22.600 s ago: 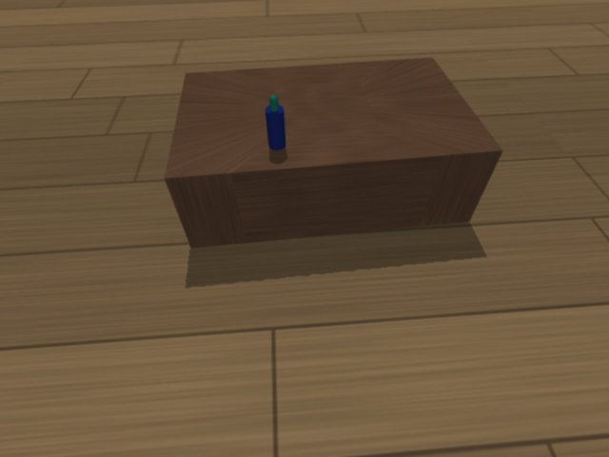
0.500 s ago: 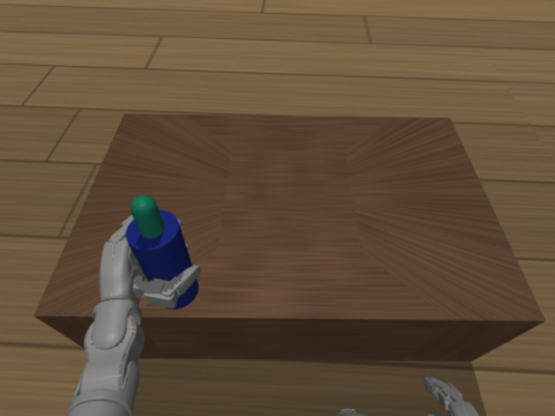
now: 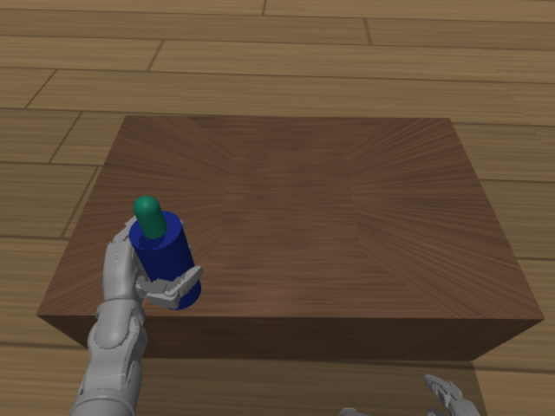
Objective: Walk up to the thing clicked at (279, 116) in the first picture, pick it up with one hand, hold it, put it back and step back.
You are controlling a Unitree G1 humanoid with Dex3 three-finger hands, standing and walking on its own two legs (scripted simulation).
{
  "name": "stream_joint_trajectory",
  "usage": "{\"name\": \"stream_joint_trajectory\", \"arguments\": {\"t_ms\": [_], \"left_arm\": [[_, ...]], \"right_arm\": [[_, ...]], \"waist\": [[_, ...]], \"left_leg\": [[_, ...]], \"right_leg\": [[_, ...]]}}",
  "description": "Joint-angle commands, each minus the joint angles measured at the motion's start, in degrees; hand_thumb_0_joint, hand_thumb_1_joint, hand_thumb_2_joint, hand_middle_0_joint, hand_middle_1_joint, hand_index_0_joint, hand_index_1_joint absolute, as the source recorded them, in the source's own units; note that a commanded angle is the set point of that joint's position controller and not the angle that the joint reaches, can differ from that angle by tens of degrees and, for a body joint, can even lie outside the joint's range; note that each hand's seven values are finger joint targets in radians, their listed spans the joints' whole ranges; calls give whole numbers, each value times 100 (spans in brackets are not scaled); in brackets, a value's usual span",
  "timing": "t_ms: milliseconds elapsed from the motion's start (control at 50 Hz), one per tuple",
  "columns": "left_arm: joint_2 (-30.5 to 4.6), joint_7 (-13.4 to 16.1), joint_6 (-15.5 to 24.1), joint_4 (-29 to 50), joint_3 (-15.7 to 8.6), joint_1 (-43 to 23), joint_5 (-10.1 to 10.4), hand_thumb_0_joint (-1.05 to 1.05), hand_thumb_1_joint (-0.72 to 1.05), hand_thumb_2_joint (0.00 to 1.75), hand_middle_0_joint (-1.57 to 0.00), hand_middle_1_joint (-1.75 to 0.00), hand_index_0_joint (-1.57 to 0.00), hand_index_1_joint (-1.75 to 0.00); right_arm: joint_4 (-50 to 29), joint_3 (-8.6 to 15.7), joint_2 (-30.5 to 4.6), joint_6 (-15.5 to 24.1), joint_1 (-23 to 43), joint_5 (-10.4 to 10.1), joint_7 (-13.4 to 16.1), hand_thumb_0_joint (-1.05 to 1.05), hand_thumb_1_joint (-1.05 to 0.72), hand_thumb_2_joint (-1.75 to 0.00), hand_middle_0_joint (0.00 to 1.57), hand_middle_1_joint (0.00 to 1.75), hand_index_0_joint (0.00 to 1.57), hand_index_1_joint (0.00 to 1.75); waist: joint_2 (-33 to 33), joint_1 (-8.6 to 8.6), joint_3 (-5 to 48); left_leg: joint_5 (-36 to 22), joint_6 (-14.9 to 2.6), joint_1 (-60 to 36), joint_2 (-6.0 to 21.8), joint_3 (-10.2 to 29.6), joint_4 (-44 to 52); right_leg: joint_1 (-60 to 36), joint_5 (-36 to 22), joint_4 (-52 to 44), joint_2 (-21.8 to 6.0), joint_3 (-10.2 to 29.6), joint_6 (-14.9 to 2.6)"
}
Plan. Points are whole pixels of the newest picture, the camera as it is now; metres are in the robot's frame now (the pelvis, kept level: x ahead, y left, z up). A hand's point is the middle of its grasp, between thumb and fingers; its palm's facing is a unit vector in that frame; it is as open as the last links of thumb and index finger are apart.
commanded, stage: crouch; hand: left
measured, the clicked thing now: (164, 252) +0.33 +0.17 +0.06
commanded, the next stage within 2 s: lower in 1.34 s
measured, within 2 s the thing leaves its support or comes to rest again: neither
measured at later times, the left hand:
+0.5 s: hand (187, 250) +0.42 +0.18 -0.08, palm faces +0.12 -0.99 -0.04, open 9.4 cm
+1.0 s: hand (193, 244) +0.48 +0.19 -0.15, palm faces +0.15 -0.99 -0.04, open 9.4 cm
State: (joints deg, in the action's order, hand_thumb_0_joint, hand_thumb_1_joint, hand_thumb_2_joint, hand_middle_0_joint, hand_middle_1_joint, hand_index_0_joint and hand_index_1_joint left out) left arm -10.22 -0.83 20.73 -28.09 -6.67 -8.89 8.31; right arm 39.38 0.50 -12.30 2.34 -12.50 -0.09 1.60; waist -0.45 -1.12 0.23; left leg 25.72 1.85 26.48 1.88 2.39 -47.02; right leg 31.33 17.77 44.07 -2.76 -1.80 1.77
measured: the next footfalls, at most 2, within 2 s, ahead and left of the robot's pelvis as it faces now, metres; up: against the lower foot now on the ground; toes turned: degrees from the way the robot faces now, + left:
none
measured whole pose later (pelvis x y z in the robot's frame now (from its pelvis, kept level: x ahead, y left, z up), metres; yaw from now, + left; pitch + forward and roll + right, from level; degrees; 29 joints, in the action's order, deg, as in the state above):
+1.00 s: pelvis -0.04 +0.00 -0.15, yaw -1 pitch +32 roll -3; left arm -25.5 -2.7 33.3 -66.7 -23.2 -49.8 2.1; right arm 40.5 -1.8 -14.2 0.0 -13.8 4.2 -1.9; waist -0.5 -10.6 7.9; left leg 38.6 2.4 84.0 1.0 5.2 -90.7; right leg 88.3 27.7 84.3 -3.1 -1.7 1.5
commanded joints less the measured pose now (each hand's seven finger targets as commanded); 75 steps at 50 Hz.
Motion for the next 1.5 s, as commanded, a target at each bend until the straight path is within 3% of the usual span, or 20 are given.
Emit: {"name": "stream_joint_trajectory", "arguments": {"t_ms": [0,60,200,260,300,340,460,480,500,580,600,700,720,800,920,980,1200,1320,1400,1480], "left_arm": [[-765,53,639,1205,-490,-1919,139,0,26,131,-138,-150,-140,-149],[-782,13,805,1091,-431,-2427,60,0,27,130,-138,-148,-140,-148],[-1056,-90,1328,-201,-803,-3368,20,0,26,129,-137,-147,-138,-147],[-1116,-105,1655,-645,-747,-4052,-15,0,24,129,-136,-146,-137,-146],[-1598,-108,1864,-716,-972,-4641,-78,0,21,129,-136,-146,-137,-147],[-1742,-160,2024,-763,-1004,-5039,-72,0,19,128,-136,-146,-137,-147],[-2128,-347,2038,-1481,-1246,-5642,-70,0,18,123,-133,-140,-133,-141],[-2153,-361,1974,-1848,-1353,-5482,-68,0,19,124,-133,-140,-133,-141],[-2021,-382,1999,-1609,-1235,-5816,-58,0,20,124,-134,-140,-134,-141],[-2141,-266,1862,-2334,-1594,-5624,-119,0,17,124,-136,-142,-136,-143],[-2387,-239,1891,-2208,-1733,-5714,-148,0,18,125,-135,-143,-136,-144],[-2566,-136,1969,-2172,-1836,-6194,-312,0,23,128,-138,-146,-139,-146],[-2781,-131,1986,-2195,-1994,-6220,-338,0,22,127,-136,-145,-137,-145],[-3070,-136,2065,-1962,-2060,-6731,-419,0,24,128,-137,-145,-137,-146],[-3039,-203,1915,-2083,-1753,-7249,-524,0,21,129,-137,-145,-137,-146],[-2805,-205,1757,-2385,-1680,-7192,-464,0,18,131,-138,-147,-139,-148],[-3292,-13,1635,-2503,-1949,-7570,-583,0,17,132,-138,-148,-138,-149],[-3473,-34,1633,-2413,-2033,-7716,-670,0,21,132,-135,-146,-135,-147],[-3593,-91,1577,-2362,-1964,-7897,-729,0,20,131,-134,-144,-134,-145],[-3348,-77,1435,-2675,-1859,-7818,-718,0,20,130,-137,-147,-138,-148]], "right_arm": [[-597,282,-783,235,102,0,40,0,-89,-90,20,30,20,30],[-570,296,-762,222,128,34,4,0,-89,-90,20,30,20,30],[-360,346,-811,275,-28,146,-70,0,-89,-90,20,30,20,30],[-349,356,-882,293,-230,226,-125,0,-89,-90,20,30,20,30],[-373,319,-902,274,-354,268,-143,0,-90,-90,20,30,20,30],[-364,246,-889,231,-477,299,-165,0,-90,-90,20,30,20,30],[-223,234,-1123,71,-797,360,-157,0,-92,-91,20,30,20,30],[-224,244,-1183,32,-852,354,-153,0,-92,-91,20,30,20,30],[-229,223,-1143,24,-837,357,-160,0,-92,-91,20,30,20,30],[-182,225,-1167,-89,-962,342,-180,0,-93,-91,20,30,20,30],[-170,210,-1176,-99,-971,336,-178,0,-92,-91,20,30,20,30],[-124,207,-1157,-142,-1045,364,-231,0,-92,-91,20,30,20,30],[-112,186,-1152,-143,-1053,371,-239,0,-92,-91,20,30,20,30],[-117,147,-1189,-147,-1083,402,-281,0,-93,-91,20,30,20,30],[-88,113,-1254,-181,-1170,441,-302,0,-94,-91,20,30,20,30],[-81,121,-1271,-183,-1226,410,-301,0,-94,-91,20,30,20,30],[-95,48,-1285,-182,-1274,405,-299,0,-93,-91,20,30,20,30],[-93,-9,-1307,-194,-1395,444,-308,0,-93,-91,20,30,20,30],[-105,-16,-1297,-226,-1394,440,-296,0,-93,-91,20,30,20,30],[-119,-36,-1303,-213,-1384,426,-292,0,-93,-91,20,30,20,30]], "waist": [[146,-57,1618],[110,-128,1445],[-23,-316,1634],[-253,-461,2453],[-438,-461,3111],[-631,-450,3682],[-923,-487,4439],[-726,-515,4356],[-861,-500,4385],[-434,-597,4251],[-375,-606,4279],[-292,-786,4354],[-325,-787,4405],[-866,-778,4764],[-1528,-923,4847],[-1305,-1005,4795],[-1020,-1065,4783],[-1288,-1133,5245],[-1411,-1147,5232],[-1400,-1242,4918]], "left_leg": [[-1352,-149,16,-215,-209,745],[-1060,-154,307,-193,-180,684],[-466,-195,1214,-231,-182,-53],[-809,-107,1495,-214,-102,-623],[-967,-93,1775,-241,-65,-1038],[-1259,-76,1907,-261,-72,-1376],[-1735,-81,2279,-259,-9,-2005],[-1567,-91,2564,-275,-6,-2026],[-1645,-76,2610,-268,-11,-2073],[-1271,-144,3265,-261,-16,-2306],[-1166,-178,3492,-276,-43,-2383],[-846,-240,3946,-269,-71,-2718],[-741,-246,4090,-273,-81,-2778],[-1000,-183,3768,-244,-10,-2947],[-1002,-80,3463,-200,106,-3055],[-809,-113,3716,-198,77,-3157],[-498,-218,4561,-246,17,-3545],[-1028,-213,4540,-256,10,-3801],[-650,-202,4583,-256,-5,-3764],[-495,-190,4742,-237,19,-3818]], "right_leg": [[-1215,-1093,-469,179,-139,-169],[-850,-830,-371,185,-142,-194],[107,-395,255,120,-5,-191],[586,-627,901,122,-21,-247],[776,-753,1308,107,-12,-267],[903,-1003,1639,99,-4,-304],[1484,-1353,2283,136,26,-386],[1406,-1287,2327,129,26,-386],[1547,-1328,2414,128,22,-404],[1617,-1139,2528,132,24,-378],[1534,-1133,2564,125,56,-363],[1792,-935,2776,119,118,-339],[1782,-855,2828,117,126,-338],[2396,-800,3140,123,88,-397],[3213,-440,3373,165,-41,-473],[3217,-384,3366,157,-31,-441],[3263,-332,3619,110,27,-399],[3249,-882,3903,88,48,-419],[3349,-505,3876,112,59,-422],[3714,-275,3957,118,0,-424]]}}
